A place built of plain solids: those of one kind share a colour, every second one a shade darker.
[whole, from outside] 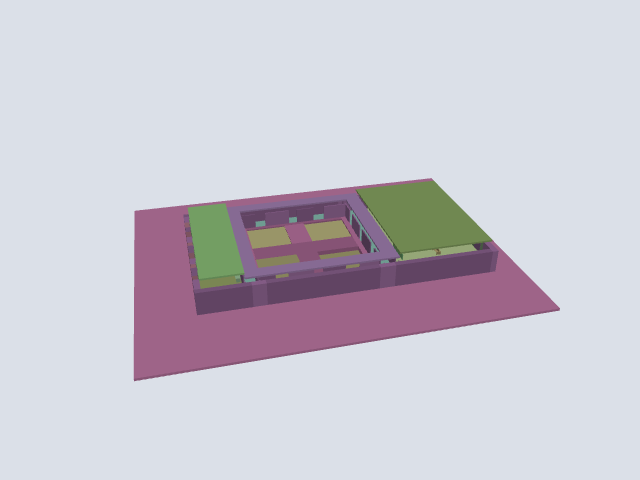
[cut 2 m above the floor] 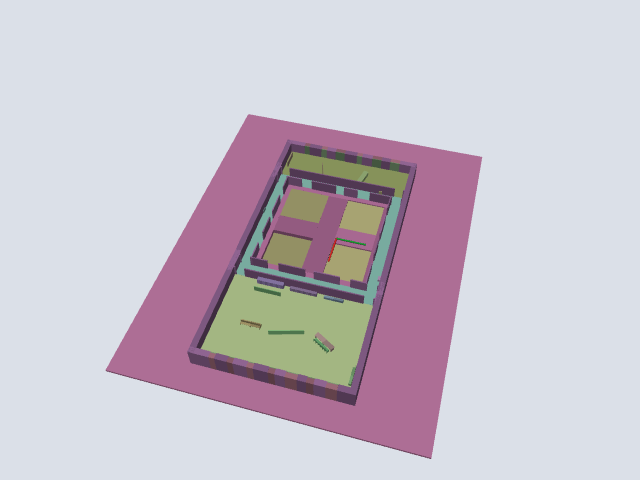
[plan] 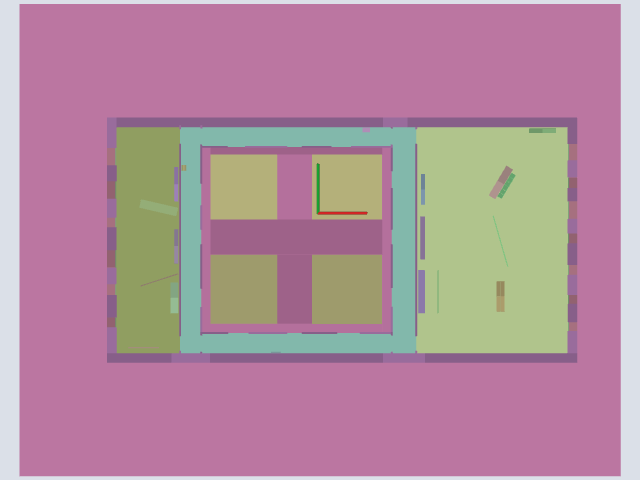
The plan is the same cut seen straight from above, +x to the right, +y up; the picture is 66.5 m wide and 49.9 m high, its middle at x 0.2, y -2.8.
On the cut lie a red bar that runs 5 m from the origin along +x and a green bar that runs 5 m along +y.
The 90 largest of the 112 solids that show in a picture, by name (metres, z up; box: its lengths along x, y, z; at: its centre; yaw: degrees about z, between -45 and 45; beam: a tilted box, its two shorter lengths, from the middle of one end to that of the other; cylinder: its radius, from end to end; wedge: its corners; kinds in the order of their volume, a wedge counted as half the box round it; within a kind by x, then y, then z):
{
 "ground_under_all_1": {"box": [62.52, 49.11, 0.4], "at": [0.22, -2.82, -1.55]},
 "wall_1": {"box": [1.0, 3.7, 4.0], "at": [-21.44, -13.72, 0.6]},
 "wall_2": {"box": [1.0, 2.36, 4.0], "at": [-21.44, -9.69, 0.6]},
 "wall_3": {"box": [1.0, 1.74, 4.0], "at": [-21.44, -6.54, 0.6]},
 "wall_4": {"box": [1.0, 2.39, 4.0], "at": [-21.44, -2.67, 0.6]},
 "wall_5": {"box": [1.0, 1.98, 4.0], "at": [-21.44, 0.51, 0.6]},
 "wall_6": {"box": [1.0, 1.67, 4.0], "at": [-21.44, 4.13, 0.6]},
 "wall_7": {"box": [1.0, 3.16, 4.0], "at": [-21.44, 8.35, 0.6]},
 "wall_8": {"box": [8.5, 1.0, 4.0], "at": [-17.69, -15.07, 0.6]},
 "wall_9": {"box": [8.5, 1.0, 4.0], "at": [-17.69, 9.43, 0.6]},
 "wall_10": {"box": [0.2, 20.02, 4.0], "at": [-14.34, -2.81, 0.6]},
 "wall_11": {"box": [4.0, 1.0, 4.0], "at": [-13.24, -15.07, 0.6]},
 "wall_12": {"box": [4.0, 1.0, 4.0], "at": [-13.24, 9.43, 0.6]},
 "wall_13": {"box": [0.2, 2.95, 4.0], "at": [-12.14, -11.24, 0.6]},
 "wall_14": {"box": [0.2, 2.8, 4.0], "at": [-12.14, -11.17, 0.6]},
 "wall_15": {"box": [0.2, 4.62, 4.0], "at": [-12.14, -5.56, 0.6]},
 "wall_16": {"box": [0.2, 2.55, 4.0], "at": [-12.14, -0.47, 0.6]},
 "wall_17": {"box": [0.2, 4.08, 4.0], "at": [-12.14, 5.09, 0.6]},
 "wall_18": {"box": [2.85, 0.2, 4.0], "at": [-10.82, 6.88, 0.6]},
 "wall_19": {"box": [2.9, 0.2, 4.0], "at": [-10.79, -12.47, 0.6]},
 "wall_20": {"box": [4.4, 0.2, 4.0], "at": [-5.39, 6.88, 0.6]},
 "wall_21": {"box": [4.05, 0.2, 4.0], "at": [-5.22, -12.47, 0.6]},
 "wall_22": {"box": [21.6, 1.0, 4.0], "at": [-2.24, -15.07, 0.6]},
 "wall_23": {"box": [21.6, 1.0, 4.0], "at": [-2.24, 9.43, 0.6]},
 "wall_24": {"box": [3.1, 0.2, 4.0], "at": [-0.14, 6.88, 0.6]},
 "wall_25": {"box": [3.67, 0.2, 4.0], "at": [0.15, -12.47, 0.6]},
 "wall_26": {"box": [4.35, 0.2, 4.0], "at": [5.58, 6.88, 0.6]},
 "wall_27": {"box": [3.43, 0.2, 4.0], "at": [6.05, -12.47, 0.6]},
 "wall_28": {"box": [0.2, 2.98, 4.0], "at": [7.66, -11.23, 0.6]},
 "wall_29": {"box": [0.2, 2.83, 4.0], "at": [7.66, -11.16, 0.6]},
 "wall_30": {"box": [0.2, 4.55, 4.0], "at": [7.66, -5.52, 0.6]},
 "wall_31": {"box": [0.2, 4.35, 4.0], "at": [7.66, 0.43, 0.6]},
 "wall_32": {"box": [0.2, 4.35, 4.0], "at": [7.66, 0.43, 0.6]},
 "wall_33": {"box": [0.2, 2.63, 4.0], "at": [7.66, 5.67, 0.6]},
 "wall_34": {"box": [0.2, 2.77, 4.0], "at": [7.66, 5.74, 0.6]},
 "wall_35": {"box": [4.35, 1.0, 4.0], "at": [8.93, -15.07, 0.6]},
 "wall_36": {"box": [4.35, 1.0, 4.0], "at": [8.93, 9.43, 0.6]},
 "wall_37": {"box": [0.2, 20.02, 4.0], "at": [10.21, -2.81, 0.6]},
 "wall_38": {"box": [17.64, 1.0, 4.0], "at": [18.12, -15.07, 0.6]},
 "wall_39": {"box": [17.64, 1.0, 4.0], "at": [18.12, 9.43, 0.6]},
 "wall_40": {"box": [1.0, 3.31, 4.0], "at": [26.44, -13.92, 0.6]},
 "wall_41": {"box": [1.0, 1.94, 4.0], "at": [26.44, -10.39, 0.6]},
 "wall_42": {"box": [1.0, 2.12, 4.0], "at": [26.44, -7.46, 0.6]},
 "wall_43": {"box": [1.0, 2.27, 4.0], "at": [26.44, -4.26, 0.6]},
 "wall_44": {"box": [1.0, 1.55, 4.0], "at": [26.44, -1.35, 0.6]},
 "wall_45": {"box": [1.0, 1.39, 4.0], "at": [26.44, 1.92, 0.6]},
 "wall_46": {"box": [1.0, 1.78, 4.0], "at": [26.44, 4.6, 0.6]},
 "wall_47": {"box": [1.0, 2.74, 4.0], "at": [26.44, 8.56, 0.6]},
 "floor_refectory_1": {"box": [15.84, 23.7, 1.4], "at": [18.12, -2.82, -0.7]},
 "floor_corr_1": {"box": [2.2, 23.7, 1.4], "at": [-13.24, -2.82, -0.7]},
 "floor_corr_2": {"box": [19.8, 2.2, 1.4], "at": [-2.24, -13.57, -0.7]},
 "floor_corr_3": {"box": [19.8, 2.15, 1.4], "at": [-2.24, 7.96, -0.7]},
 "floor_corr_4": {"box": [2.55, 23.7, 1.4], "at": [8.93, -2.82, -0.7]},
 "floor_gang_1": {"box": [0.95, 19.35, 1.4], "at": [-11.67, -2.79, -0.7]},
 "floor_gang_2": {"box": [3.6, 7.2, 1.4], "at": [-2.44, -7.92, -0.7]},
 "floor_gang_3": {"box": [3.6, 6.75, 1.4], "at": [-2.44, 2.71, -0.7]},
 "floor_gang_4": {"box": [17.85, 0.95, 1.4], "at": [-2.27, -11.99, -0.7]},
 "floor_gang_5": {"box": [17.85, 3.65, 1.4], "at": [-2.27, -2.5, -0.7]},
 "floor_gang_6": {"box": [17.85, 0.8, 1.4], "at": [-2.27, 6.48, -0.7]},
 "floor_gang_7": {"box": [1.0, 19.35, 1.4], "at": [7.16, -2.79, -0.7]},
 "floor_breakhall_1": {"box": [6.7, 23.7, 1.4], "at": [-17.69, -2.82, -0.7]},
 "step_tier_1": {"box": [6.95, 7.2, 1.4], "at": [-7.72, -7.92, -0.7]},
 "step_tier_2": {"box": [6.95, 6.75, 1.21], "at": [-7.72, 2.71, -0.8]},
 "step_tier_3": {"box": [7.3, 7.2, 0.63], "at": [3.01, -7.92, -1.08]},
 "step_tier_4": {"box": [7.3, 6.75, 1.12], "at": [3.01, 2.71, -0.84]},
 "ceil_refectory_1": {"box": [15.84, 23.7, 0.3], "at": [18.12, -2.82, 4.15]},
 "ceil_corr_1": {"box": [2.2, 23.7, 0.3], "at": [-13.24, -2.82, 3.4]},
 "ceil_corr_2": {"box": [19.8, 2.2, 0.3], "at": [-2.24, -13.57, 3.4]},
 "ceil_corr_3": {"box": [19.8, 2.15, 0.3], "at": [-2.24, 7.96, 3.4]},
 "ceil_corr_4": {"box": [2.55, 23.7, 0.3], "at": [8.93, -2.82, 3.4]},
 "wall_mass_1": {"box": [0.85, 1.0, 4.0], "at": [-21.52, -11.37, 0.6]},
 "wall_mass_2": {"box": [0.85, 1.1, 4.0], "at": [-21.52, -7.96, 0.6]},
 "wall_mass_3": {"box": [0.85, 1.8, 4.0], "at": [-21.52, -4.77, 0.6]},
 "wall_mass_4": {"box": [0.85, 1.0, 4.0], "at": [-21.52, -0.98, 0.6]},
 "wall_mass_5": {"box": [0.85, 1.8, 4.0], "at": [-21.52, 2.4, 0.6]},
 "wall_mass_6": {"box": [0.85, 1.8, 4.0], "at": [-21.52, 5.87, 0.6]},
 "wall_mass_7": {"box": [0.85, 0.9, 4.0], "at": [26.52, -11.81, 0.6]},
 "wall_mass_8": {"box": [0.85, 0.9, 4.0], "at": [26.52, -8.97, 0.6]},
 "wall_mass_9": {"box": [0.85, 1.0, 4.0], "at": [26.52, -5.9, 0.6]},
 "wall_mass_10": {"box": [0.85, 1.0, 4.0], "at": [26.52, -2.63, 0.6]},
 "wall_mass_11": {"box": [0.85, 1.8, 4.0], "at": [26.52, 0.32, 0.6]},
 "wall_mass_12": {"box": [0.85, 1.1, 4.0], "at": [26.52, 3.16, 0.6]},
 "wall_mass_13": {"box": [0.85, 1.7, 4.0], "at": [26.52, 6.34, 0.6]},
 "ceil_breakhall_1": {"box": [6.7, 23.7, 0.3], "at": [-17.69, -2.82, 4.25]},
 "door_leaf_1": {"box": [0.12, 1.8, 4.67], "at": [-21.03, -4.77, 0.94]},
 "door_leaf_2": {"box": [0.12, 1.8, 4.67], "at": [-21.03, 2.4, 0.94]},
 "door_leaf_3": {"box": [0.12, 1.8, 4.67], "at": [-21.03, 5.87, 0.94]},
 "rail_bars_ref_1": {"box": [0.12, 4.49, 2.4], "at": [12.47, -8.18, -0.2]},
 "rail_bars_ref_2": {"box": [0.12, 5.5, 2.4], "at": [18.96, -2.92, -0.2], "yaw": 16.0},
 "rail_bars_1": {"box": [4.1, 0.12, 2.45], "at": [-16.51, -6.95, -0.17], "yaw": 18.0}
}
